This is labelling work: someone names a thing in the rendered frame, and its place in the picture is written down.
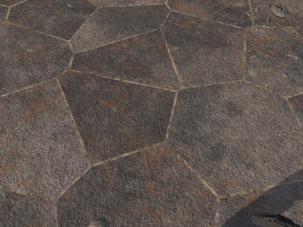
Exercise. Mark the robot right hand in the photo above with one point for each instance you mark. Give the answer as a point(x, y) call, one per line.
point(267, 220)

